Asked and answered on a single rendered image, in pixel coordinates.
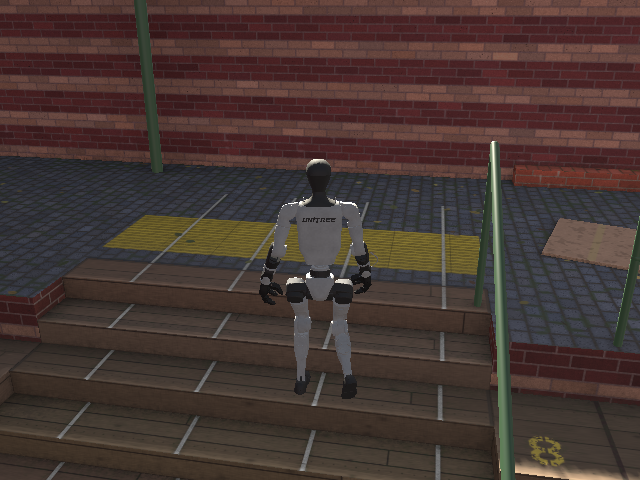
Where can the robot left upper arm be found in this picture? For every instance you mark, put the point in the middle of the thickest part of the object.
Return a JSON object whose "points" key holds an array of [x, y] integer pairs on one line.
{"points": [[287, 212]]}

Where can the robot right forearm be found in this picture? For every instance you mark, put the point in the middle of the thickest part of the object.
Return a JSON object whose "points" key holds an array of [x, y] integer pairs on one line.
{"points": [[364, 263]]}

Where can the robot right upper arm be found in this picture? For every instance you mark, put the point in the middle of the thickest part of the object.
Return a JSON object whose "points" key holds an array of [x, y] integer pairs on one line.
{"points": [[351, 212]]}

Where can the robot left thigh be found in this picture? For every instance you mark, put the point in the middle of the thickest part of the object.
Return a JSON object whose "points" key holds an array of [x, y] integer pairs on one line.
{"points": [[296, 295]]}

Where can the robot left forearm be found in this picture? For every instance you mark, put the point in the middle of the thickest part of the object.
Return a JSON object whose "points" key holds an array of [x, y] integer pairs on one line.
{"points": [[270, 267]]}

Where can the robot thigh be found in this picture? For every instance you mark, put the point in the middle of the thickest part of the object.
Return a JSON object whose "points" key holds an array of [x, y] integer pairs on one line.
{"points": [[342, 297], [296, 295]]}

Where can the left robot hand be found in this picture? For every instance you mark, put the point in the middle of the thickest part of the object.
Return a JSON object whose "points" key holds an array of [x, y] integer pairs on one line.
{"points": [[265, 289]]}

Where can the robot right thigh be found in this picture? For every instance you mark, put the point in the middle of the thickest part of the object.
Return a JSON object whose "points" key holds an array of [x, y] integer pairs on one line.
{"points": [[342, 297]]}

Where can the right robot hand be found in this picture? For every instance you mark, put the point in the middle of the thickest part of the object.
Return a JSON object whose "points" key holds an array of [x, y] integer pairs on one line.
{"points": [[357, 280]]}

